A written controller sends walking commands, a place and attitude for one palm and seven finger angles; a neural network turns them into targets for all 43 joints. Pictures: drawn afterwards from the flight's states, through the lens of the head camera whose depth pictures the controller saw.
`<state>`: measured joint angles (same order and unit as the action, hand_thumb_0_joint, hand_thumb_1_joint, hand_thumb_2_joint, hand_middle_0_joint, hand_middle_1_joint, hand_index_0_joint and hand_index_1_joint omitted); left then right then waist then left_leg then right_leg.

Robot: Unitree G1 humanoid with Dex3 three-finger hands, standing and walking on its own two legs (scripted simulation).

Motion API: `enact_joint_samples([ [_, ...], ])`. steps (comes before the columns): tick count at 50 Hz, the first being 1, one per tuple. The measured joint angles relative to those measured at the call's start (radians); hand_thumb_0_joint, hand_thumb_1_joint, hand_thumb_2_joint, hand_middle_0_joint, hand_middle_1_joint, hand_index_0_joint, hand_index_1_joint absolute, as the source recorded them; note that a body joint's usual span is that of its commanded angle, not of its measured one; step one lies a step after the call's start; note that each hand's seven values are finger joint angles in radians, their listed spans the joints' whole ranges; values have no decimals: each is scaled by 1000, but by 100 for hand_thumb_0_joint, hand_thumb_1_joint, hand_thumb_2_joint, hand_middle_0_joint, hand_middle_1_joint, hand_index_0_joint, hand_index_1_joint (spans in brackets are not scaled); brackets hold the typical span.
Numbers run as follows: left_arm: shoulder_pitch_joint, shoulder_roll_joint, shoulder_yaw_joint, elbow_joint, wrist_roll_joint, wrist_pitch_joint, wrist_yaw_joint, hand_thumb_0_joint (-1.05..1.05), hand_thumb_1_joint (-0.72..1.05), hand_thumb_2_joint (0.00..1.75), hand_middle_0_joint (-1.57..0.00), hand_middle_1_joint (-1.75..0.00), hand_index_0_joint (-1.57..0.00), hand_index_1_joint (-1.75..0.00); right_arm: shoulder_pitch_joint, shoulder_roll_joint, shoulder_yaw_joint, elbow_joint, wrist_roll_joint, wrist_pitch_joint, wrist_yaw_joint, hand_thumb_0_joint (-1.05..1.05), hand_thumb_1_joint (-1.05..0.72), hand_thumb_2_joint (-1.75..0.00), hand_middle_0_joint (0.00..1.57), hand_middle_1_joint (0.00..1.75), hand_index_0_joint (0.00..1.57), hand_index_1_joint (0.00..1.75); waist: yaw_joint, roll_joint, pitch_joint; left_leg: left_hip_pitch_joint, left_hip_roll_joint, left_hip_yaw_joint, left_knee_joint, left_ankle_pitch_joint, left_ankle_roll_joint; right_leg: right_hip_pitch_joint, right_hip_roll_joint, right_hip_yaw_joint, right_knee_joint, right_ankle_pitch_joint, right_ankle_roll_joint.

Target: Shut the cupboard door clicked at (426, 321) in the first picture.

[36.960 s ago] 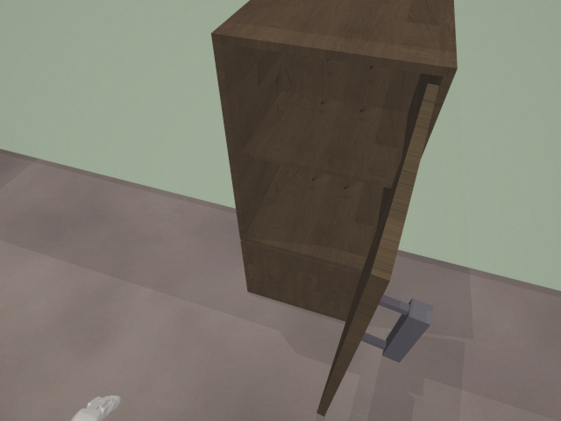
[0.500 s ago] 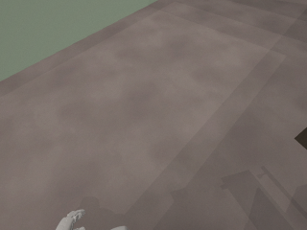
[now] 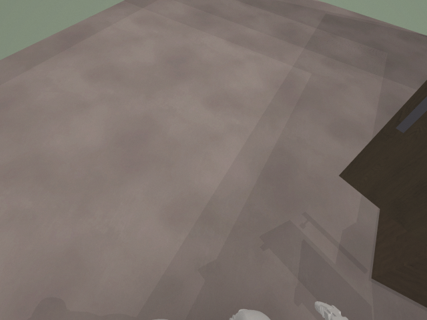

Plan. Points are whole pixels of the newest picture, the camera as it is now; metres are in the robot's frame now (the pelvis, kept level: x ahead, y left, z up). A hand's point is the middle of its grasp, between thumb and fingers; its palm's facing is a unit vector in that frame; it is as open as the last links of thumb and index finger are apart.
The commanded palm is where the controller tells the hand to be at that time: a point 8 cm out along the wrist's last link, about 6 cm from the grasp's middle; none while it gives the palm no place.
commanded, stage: turn to face it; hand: left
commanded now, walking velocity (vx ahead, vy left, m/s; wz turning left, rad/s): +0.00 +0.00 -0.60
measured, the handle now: (420, 109) +0.69 -0.53 +0.03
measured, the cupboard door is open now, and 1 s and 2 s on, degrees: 69 69 69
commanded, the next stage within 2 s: take the last steps up to it in 1.14 s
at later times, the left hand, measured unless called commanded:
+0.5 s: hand (164, 299) +0.17 +0.10 -0.14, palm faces -0.32 -0.91 -0.28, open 7.4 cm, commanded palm none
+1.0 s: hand (149, 296) +0.18 +0.14 -0.18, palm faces -0.49 -0.85 -0.21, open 7.4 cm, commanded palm none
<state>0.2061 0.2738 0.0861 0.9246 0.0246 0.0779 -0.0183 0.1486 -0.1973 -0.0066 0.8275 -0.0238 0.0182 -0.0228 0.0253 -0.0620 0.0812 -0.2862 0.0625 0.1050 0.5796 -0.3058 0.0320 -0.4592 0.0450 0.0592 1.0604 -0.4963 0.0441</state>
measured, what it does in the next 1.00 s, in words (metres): steps on the spot, turning right: right foot, then left foot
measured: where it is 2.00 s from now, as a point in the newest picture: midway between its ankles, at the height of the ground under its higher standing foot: outside the picture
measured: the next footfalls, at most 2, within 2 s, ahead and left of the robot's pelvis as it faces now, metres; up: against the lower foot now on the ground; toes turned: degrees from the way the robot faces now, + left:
right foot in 0.40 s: +0.00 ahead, -0.16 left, +0.00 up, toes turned -20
left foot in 0.90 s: +0.11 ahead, +0.06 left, +0.00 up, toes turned -28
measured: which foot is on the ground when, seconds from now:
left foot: down 0.00-0.40, up 0.42-0.88, down 0.90-1.00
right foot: up 0.00-0.38, down 0.40-0.88, up 0.90-1.00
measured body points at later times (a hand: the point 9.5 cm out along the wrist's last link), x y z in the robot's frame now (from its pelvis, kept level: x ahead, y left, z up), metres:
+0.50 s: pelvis -0.01 -0.05 -0.01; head +0.01 -0.09 +0.44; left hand +0.19 +0.15 -0.12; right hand -0.07 -0.31 -0.17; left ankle +0.00 +0.10 -0.67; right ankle -0.04 -0.14 -0.73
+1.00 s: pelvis +0.02 -0.01 +0.00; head +0.07 +0.00 +0.45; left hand +0.21 +0.19 -0.16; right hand -0.01 -0.29 -0.11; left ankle +0.07 +0.08 -0.73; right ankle -0.07 -0.12 -0.67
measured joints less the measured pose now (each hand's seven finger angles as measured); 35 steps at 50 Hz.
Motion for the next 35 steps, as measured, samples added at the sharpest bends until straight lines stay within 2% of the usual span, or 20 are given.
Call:
enact_joint_samples([
  [4, -12, 17, 12, -5, 0, 5, -13, 1, 91, 90, -20, -30, -19, -30, 34, 8, 3, 8, -1, -3, -5, 0, -90, -89, 20, 30, 20, 30, -4, 19, 4, 44, 29, 38, -65, 27, 0, -35, -40, -42, 132, 59, 24],
  [9, -32, 19, 16, -11, 0, 13, -18, 1, 91, 90, -20, -30, -19, -30, 76, 7, -7, 39, 1, -5, -3, 0, -90, -89, 20, 30, 21, 30, -17, 37, 1, 71, 58, 98, -89, 30, -5, -21, -82, -59, 84, 88, 36],
  [13, -59, 6, 9, -15, 0, 17, -21, 1, 91, 90, -19, -29, -19, -30, 107, -4, -21, 68, -2, 0, 3, 0, -90, -89, 20, 30, 21, 30, -37, 52, 2, 80, 82, 146, -74, 16, -19, 22, -99, -86, -46, 70, 31],
  [17, -86, -18, -5, -25, -1, 7, -22, 1, 91, 90, -19, -29, -19, -30, 130, -31, -38, 93, -4, 8, 11, 0, -90, -89, 20, 30, 21, 30, -59, 78, 3, 75, 114, 192, -21, -14, -44, 95, -90, -123, -234, 69, 9],
  [20, -91, -28, -21, -43, 0, -20, -22, 1, 91, 90, -20, -30, -19, -30, 155, -54, -50, 105, 4, 16, 17, 0, -90, -89, 20, 30, 20, 30, -65, 88, -11, 45, 140, 215, 83, -64, -74, 190, -80, -136, -455, 193, -30],
  [21, -96, -39, -24, -42, 0, -34, -15, 1, 91, 90, -20, -30, -19, -30, 150, -68, -55, 112, 6, 26, 17, 0, -90, -89, 20, 30, 20, 30, -64, 107, -8, 12, 143, 173, 166, -134, -86, 180, -67, -132, -438, 174, -48],
  [23, -94, -62, -38, -41, -4, -47, -3, 1, 91, 90, -20, -30, -19, -30, 132, -89, -61, 120, 10, 54, 11, 0, -90, -89, 20, 30, 20, 30, -70, 134, -2, -73, 105, 55, 364, -224, -98, 170, -51, -123, -414, 147, -70],
  [26, -73, -81, -46, -39, -8, -51, 10, 0, 91, 90, -20, -30, -20, -30, 97, -93, -63, 115, 8, 66, 9, 0, -91, -89, 20, 30, 20, 30, -67, 133, -1, -169, 57, -23, 539, -174, -115, 187, -41, -86, -477, 187, -75],
  [30, -48, -82, -50, -28, -9, -49, 12, 0, 91, 90, -20, -30, -20, -30, 60, -74, -55, 84, 5, 53, 19, 0, -91, -89, 20, 30, 20, 30, -63, 107, -4, -229, 42, -68, 546, -68, -135, 206, -26, -44, -565, 245, -86],
  [35, -22, -83, -46, -20, -5, -52, 8, 1, 90, 90, -20, -30, -20, -30, 25, -59, -50, 65, 5, 50, 19, 0, -91, -89, 20, 30, 20, 30, -41, 87, -11, -222, 26, -102, 454, -59, -144, 206, -2, -4, -596, 267, -88],
])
